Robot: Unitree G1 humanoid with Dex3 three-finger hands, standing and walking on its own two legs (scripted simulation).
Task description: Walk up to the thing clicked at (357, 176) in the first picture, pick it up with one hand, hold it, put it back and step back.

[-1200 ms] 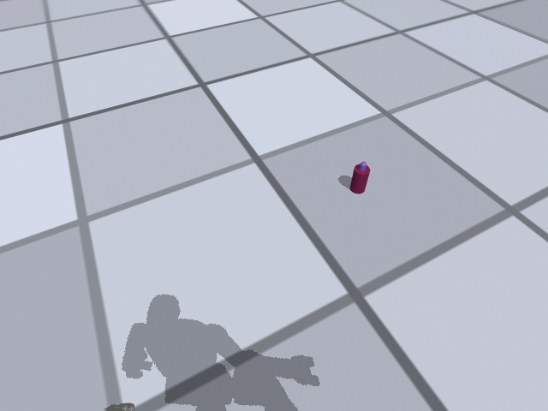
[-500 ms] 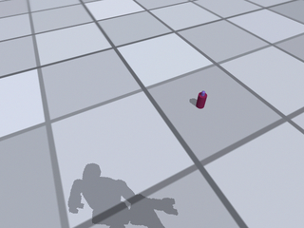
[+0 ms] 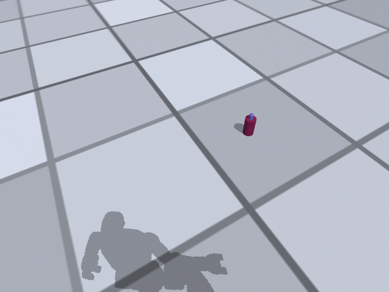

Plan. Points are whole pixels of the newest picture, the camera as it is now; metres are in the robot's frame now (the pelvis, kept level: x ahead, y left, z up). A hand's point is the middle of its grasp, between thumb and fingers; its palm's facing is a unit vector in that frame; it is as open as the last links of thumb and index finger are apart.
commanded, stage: walk up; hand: left
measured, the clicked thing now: (249, 123) +1.26 -0.30 -0.69
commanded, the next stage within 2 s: none
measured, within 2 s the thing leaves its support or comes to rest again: neither
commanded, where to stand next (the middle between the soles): +0.85 -0.35 m, yaw -23 degrees
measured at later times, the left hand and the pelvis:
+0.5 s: hand (149, 259) +0.21 +0.15 -0.15, palm faces -0.16 -0.93 -0.33, open 7.4 cm; pelvis +0.15 -0.11 -0.01, yaw -13 degrees
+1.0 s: hand (190, 144) +0.58 +0.07 -0.13, palm faces -0.41 -0.83 -0.36, open 7.4 cm; pelvis +0.37 -0.15 -0.01, yaw -21 degrees
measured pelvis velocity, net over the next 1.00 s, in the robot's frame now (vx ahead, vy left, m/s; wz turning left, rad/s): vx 0.37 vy -0.15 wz -0.36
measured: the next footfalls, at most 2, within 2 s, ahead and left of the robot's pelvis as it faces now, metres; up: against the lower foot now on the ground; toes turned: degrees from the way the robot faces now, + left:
right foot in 0.24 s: +0.17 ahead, -0.23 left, +0.00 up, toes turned -12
left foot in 0.64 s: +0.39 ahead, -0.02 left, +0.00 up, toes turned -9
